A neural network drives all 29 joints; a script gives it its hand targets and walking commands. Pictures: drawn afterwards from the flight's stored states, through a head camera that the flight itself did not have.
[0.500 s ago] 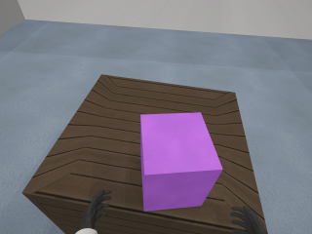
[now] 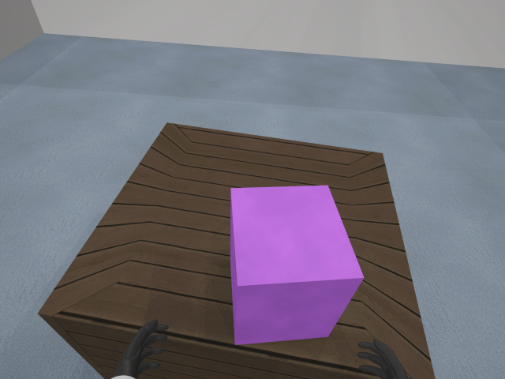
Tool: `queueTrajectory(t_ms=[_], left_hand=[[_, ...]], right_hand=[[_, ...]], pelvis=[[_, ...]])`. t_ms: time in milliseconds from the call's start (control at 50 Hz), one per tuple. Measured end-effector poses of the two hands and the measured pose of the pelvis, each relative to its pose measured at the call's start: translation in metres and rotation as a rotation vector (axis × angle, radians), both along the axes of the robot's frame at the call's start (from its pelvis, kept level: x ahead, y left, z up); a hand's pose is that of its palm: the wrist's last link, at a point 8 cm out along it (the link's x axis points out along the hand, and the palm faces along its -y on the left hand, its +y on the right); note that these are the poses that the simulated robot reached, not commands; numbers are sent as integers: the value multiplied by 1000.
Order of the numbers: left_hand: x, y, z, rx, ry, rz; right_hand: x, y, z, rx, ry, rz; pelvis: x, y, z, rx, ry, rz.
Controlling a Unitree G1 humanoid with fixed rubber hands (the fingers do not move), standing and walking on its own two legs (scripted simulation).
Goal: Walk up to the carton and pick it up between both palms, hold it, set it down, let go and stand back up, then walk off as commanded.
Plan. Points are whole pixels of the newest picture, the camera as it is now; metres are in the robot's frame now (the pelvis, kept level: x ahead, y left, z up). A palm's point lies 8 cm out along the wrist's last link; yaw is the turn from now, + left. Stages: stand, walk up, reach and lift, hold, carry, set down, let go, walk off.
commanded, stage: set down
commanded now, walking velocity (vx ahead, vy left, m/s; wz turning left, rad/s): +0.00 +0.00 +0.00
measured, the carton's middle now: (281, 265) +0.39 -0.01 -0.08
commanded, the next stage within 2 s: let go in 0.24 s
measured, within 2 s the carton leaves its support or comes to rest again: neither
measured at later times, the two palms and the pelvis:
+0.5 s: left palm (126, 376) +0.16 +0.22 -0.07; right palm out of the picture +0.18 -0.21 -0.08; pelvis +0.00 +0.00 +0.00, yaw +0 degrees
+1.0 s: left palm out of the picture +0.13 +0.26 -0.08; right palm out of the picture +0.17 -0.24 -0.09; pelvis +0.00 +0.00 +0.00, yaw +0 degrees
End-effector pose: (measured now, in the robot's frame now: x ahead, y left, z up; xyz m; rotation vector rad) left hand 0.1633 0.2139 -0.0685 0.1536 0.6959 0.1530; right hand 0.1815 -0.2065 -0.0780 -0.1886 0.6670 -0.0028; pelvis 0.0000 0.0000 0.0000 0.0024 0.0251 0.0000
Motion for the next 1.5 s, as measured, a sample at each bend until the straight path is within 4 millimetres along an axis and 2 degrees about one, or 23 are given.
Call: queueTrajectory(t_ms=[860,940,1040,1160,1280,1500], left_hand=[[-3,3,-6,-1,73,-23],[-14,24,-9,49,67,-26],[-39,59,-21,100,147,-1],[-64,86,-34,119,243,20],[-83,96,-43,113,303,37],[-101,94,-50,103,356,37]], right_hand=[[0,-2,-4,-54,55,6],[-9,-20,-8,-115,151,-7],[-18,-39,-7,-195,211,-17],[-23,-38,-4,-224,231,-18],[-26,-33,-4,-227,234,-19],[-31,-32,-4,-224,237,-22]], pelvis=[[4,-1,0,2,-7,0],[3,0,0,-2,-29,0],[-1,9,-1,-13,-37,1],[-2,19,-2,-18,-46,5],[-5,24,-2,-20,-53,8],[-10,25,-2,-21,-61,8]])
